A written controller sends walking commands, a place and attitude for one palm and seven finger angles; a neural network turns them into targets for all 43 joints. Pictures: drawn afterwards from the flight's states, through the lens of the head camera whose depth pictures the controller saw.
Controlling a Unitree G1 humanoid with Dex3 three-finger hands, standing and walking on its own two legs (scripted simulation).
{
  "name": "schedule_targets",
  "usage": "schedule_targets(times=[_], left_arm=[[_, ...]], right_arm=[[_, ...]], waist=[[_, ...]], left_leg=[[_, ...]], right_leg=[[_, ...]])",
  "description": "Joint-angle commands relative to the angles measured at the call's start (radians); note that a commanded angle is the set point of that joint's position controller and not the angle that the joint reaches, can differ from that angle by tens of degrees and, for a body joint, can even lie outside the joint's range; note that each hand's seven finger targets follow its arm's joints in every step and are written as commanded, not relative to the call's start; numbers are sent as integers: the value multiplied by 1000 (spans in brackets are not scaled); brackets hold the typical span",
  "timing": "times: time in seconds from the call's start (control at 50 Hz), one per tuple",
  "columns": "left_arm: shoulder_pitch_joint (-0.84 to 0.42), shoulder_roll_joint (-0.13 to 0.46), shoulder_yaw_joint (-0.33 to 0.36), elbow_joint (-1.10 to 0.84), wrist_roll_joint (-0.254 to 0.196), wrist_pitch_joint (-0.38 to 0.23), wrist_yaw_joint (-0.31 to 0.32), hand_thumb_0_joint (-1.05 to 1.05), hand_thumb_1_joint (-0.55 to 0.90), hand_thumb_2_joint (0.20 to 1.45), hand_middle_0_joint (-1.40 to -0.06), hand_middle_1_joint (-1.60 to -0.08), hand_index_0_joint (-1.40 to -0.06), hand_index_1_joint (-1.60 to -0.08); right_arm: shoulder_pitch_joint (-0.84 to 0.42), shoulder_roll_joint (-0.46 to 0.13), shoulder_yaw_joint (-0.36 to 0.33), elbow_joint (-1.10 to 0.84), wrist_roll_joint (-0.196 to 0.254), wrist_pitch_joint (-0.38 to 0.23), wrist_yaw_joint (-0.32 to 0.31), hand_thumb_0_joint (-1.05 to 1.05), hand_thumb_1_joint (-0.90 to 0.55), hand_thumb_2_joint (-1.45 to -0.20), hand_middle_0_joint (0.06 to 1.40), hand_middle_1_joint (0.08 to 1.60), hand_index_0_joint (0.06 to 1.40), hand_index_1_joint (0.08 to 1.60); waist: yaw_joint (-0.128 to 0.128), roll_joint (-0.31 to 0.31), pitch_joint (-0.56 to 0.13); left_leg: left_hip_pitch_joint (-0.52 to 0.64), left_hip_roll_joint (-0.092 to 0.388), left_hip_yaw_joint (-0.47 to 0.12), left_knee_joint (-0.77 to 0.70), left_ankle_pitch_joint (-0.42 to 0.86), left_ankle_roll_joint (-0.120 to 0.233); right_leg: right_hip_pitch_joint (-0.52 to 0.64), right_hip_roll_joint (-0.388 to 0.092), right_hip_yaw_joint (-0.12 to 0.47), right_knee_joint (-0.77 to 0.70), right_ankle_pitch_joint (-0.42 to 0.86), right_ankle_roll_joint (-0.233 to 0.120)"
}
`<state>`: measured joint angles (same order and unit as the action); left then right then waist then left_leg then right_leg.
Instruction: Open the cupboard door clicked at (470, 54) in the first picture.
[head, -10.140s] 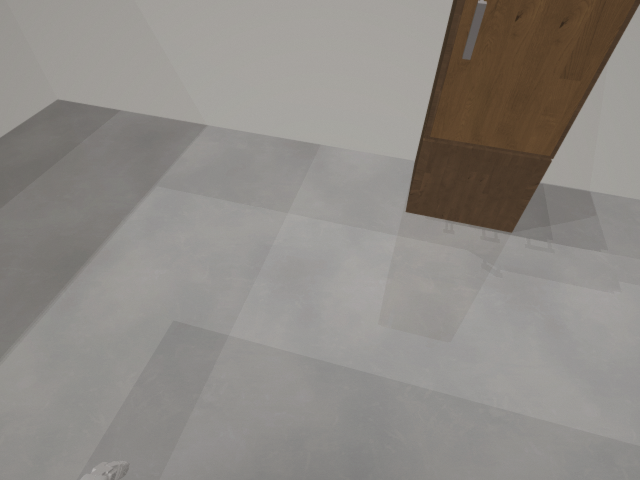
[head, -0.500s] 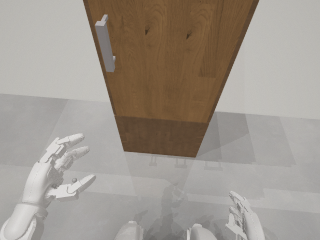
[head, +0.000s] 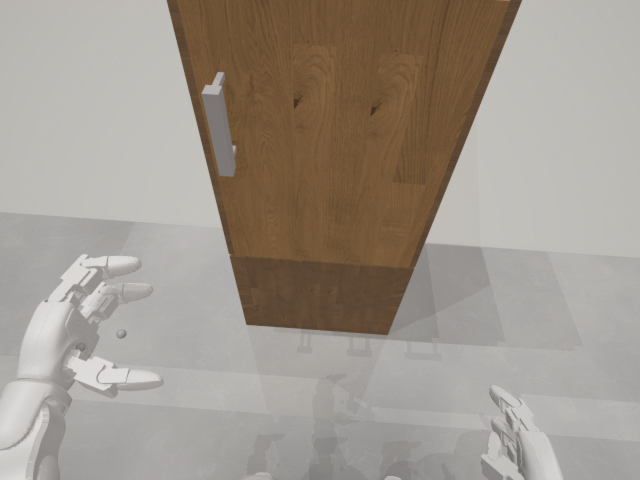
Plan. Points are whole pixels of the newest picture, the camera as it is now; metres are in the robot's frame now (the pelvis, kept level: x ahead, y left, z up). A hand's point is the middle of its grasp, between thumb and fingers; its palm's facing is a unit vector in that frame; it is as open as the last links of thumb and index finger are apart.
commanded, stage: raise the hand with hooked fingers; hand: left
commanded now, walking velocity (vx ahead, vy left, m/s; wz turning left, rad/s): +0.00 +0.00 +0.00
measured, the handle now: (223, 126) +0.61 +0.20 +0.10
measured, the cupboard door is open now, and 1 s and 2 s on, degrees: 0 0 0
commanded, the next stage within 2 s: move the hooked fingers beside the handle in 0.90 s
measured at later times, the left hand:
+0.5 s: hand (104, 265) +0.31 +0.26 +0.12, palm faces +0.03 -1.00 -0.02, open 14.0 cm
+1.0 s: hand (109, 275) +0.30 +0.25 +0.12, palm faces +0.04 -1.00 -0.01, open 14.0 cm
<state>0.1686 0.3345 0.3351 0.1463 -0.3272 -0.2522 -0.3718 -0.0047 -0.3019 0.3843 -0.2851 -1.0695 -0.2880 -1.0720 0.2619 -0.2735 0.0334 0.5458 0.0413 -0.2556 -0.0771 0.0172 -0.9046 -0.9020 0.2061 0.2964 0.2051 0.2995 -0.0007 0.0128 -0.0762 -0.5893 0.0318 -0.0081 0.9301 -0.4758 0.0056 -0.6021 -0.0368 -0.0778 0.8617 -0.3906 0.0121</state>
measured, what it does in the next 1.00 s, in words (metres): stands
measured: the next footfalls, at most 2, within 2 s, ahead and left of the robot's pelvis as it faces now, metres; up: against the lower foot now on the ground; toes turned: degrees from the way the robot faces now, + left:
none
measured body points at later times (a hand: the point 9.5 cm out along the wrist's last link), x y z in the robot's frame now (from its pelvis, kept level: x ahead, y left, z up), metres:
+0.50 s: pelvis +0.01 -0.01 +0.02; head +0.04 -0.01 +0.47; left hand +0.30 +0.32 +0.12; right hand +0.16 -0.26 -0.06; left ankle +0.00 +0.11 -0.69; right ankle +0.02 -0.13 -0.69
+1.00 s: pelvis +0.00 -0.02 +0.02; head +0.03 -0.02 +0.47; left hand +0.29 +0.31 +0.12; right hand +0.16 -0.26 -0.06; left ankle +0.00 +0.11 -0.69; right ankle +0.02 -0.13 -0.69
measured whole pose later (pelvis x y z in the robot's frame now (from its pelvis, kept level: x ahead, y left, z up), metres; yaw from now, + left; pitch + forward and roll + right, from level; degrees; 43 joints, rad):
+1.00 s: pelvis +0.00 -0.02 +0.02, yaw -1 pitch +5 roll -1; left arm -0.10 0.41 0.45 0.44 -0.34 -0.18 -0.50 -0.01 -0.50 0.30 -0.30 -1.20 -0.30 -1.20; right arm 0.28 -0.27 0.06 0.57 0.05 -0.19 -0.10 0.02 -0.90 -0.90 0.21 0.30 0.21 0.30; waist 0.01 0.03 -0.05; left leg -0.45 0.04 0.01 0.76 -0.40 -0.01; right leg -0.48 -0.02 -0.06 0.73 -0.34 -0.01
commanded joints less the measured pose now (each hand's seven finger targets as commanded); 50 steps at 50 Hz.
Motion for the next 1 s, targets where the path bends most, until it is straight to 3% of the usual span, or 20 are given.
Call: schedule_targets(times=[0.0, 0.12, 0.16, 0.2, 0.24, 0.3, 0.38, 0.44, 0.52, 0.56, 0.66, 0.72, 0.8, 0.9, 0.98], left_arm=[[-191, 217, 110, -166, -31, -30, -27, 0, -500, 300, -300, -1200, -300, -1200], [-290, 251, 135, -90, -38, 6, -61, 0, -500, 300, -300, -1200, -300, -1200], [-354, 291, 156, -84, -40, 9, -77, 0, -500, 300, -300, -1200, -300, -1200], [-364, 288, 158, -52, -42, 15, -87, 0, -500, 300, -300, -1200, -300, -1200], [-416, 312, 165, -46, -41, 17, -98, 0, -500, 300, -300, -1200, -300, -1200], [-436, 338, 193, 0, -44, 25, -111, 0, -500, 300, -300, -1200, -300, -1200], [-503, 375, 216, 39, -45, 32, -128, 0, -500, 300, -300, -1200, -300, -1200], [-441, 327, 186, 116, -54, 47, -145, 0, -500, 300, -300, -1200, -300, -1200], [-442, 347, 201, 60, -46, 28, -137, 0, -500, 300, -300, -1200, -300, -1200], [-458, 370, 227, 46, -50, 18, -126, 0, -500, 300, -300, -1200, -300, -1200], [-486, 366, 221, 40, -41, -2, -109, 0, -500, 300, -300, -1200, -300, -1200], [-482, 354, 203, 30, -29, -8, -107, 0, -500, 300, -300, -1200, -300, -1200], [-478, 340, 201, 66, -43, -1, -119, 0, -500, 300, -300, -1200, -300, -1200], [-503, 339, 192, 88, -45, 6, -132, 0, -500, 300, -300, -1200, -300, -1200], [-512, 341, 184, 62, -39, 0, -133, 0, -500, 300, -300, -1200, -300, -1200]], right_arm=[[-31, -132, -51, -139, 4, -43, -11, 0, -900, -900, 200, 300, 200, 300], [-32, -135, -42, -130, 5, -29, -19, 0, -900, -900, 200, 300, 200, 300], [-38, -137, -37, -130, 3, -24, -20, 0, -900, -900, 200, 300, 200, 300], [-33, -136, -39, -126, 5, -21, -24, 0, -900, -900, 200, 300, 200, 300], [-33, -139, -35, -125, 2, -19, -26, 0, -900, -900, 200, 300, 200, 300], [-25, -140, -38, -119, 4, -13, -30, 0, -900, -900, 200, 300, 200, 300], [-25, -143, -38, -115, 6, -6, -32, 0, -900, -900, 200, 300, 200, 300], [-20, -146, -39, -127, 7, -1, -26, 0, -900, -900, 200, 300, 200, 300], [-18, -145, -48, -133, 6, 4, -18, 0, -900, -900, 200, 300, 200, 300], [-15, -144, -47, -136, 2, 7, -15, 0, -900, -900, 200, 300, 200, 300], [-17, -139, -47, -131, 3, 10, -20, 0, -900, -900, 200, 300, 200, 300], [-21, -136, -47, -128, 6, 8, -25, 0, -900, -900, 200, 300, 200, 300], [-25, -137, -44, -127, 6, 9, -29, 0, -900, -900, 200, 300, 200, 300], [-30, -138, -41, -125, 7, 9, -32, 0, -900, -900, 200, 300, 200, 300], [-32, -135, -39, -127, 7, 6, -30, 0, -900, -900, 200, 300, 200, 300]], waist=[[6, 79, -185], [0, 56, -175], [5, 87, -189], [3, 53, -191], [4, 82, -195], [5, 51, -212], [9, 71, -219], [17, 7, -179], [22, 56, -217], [22, 37, -224], [14, 60, -205], [14, 103, -202], [9, 32, -193], [6, 34, -178], [9, 74, -189]], left_leg=[[100, -33, -20, -205, 311, -2], [124, -34, -15, -223, 322, 0], [141, -35, -15, -230, 337, 0], [149, -35, -12, -236, 348, 2], [162, -35, -12, -239, 364, 2], [171, -34, -7, -251, 376, 4], [187, -36, -1, -263, 384, 6], [158, -37, 1, -268, 366, 8], [177, -39, 12, -270, 391, 8], [174, -39, 13, -269, 390, 11], [177, -38, 19, -274, 361, 11], [193, -38, 16, -283, 356, 9], [175, -38, 14, -284, 329, 11], [169, -39, 14, -283, 307, 11], [187, -38, 10, -285, 318, 9]], right_leg=[[168, 53, -2, -121, 213, -34], [189, 54, 3, -154, 242, -33], [212, 54, 10, -158, 258, -38], [219, 52, 11, -170, 273, -34], [235, 55, 14, -170, 288, -40], [252, 50, 16, -185, 308, -34], [275, 47, 28, -200, 322, -36], [276, 48, 28, -208, 309, -38], [287, 42, 34, -205, 339, -35], [300, 44, 40, -205, 346, -34], [287, 43, 45, -212, 318, -33], [278, 42, 41, -215, 306, -35], [286, 42, 45, -225, 288, -30], [270, 41, 49, -229, 263, -31], [268, 42, 43, -223, 270, -36]])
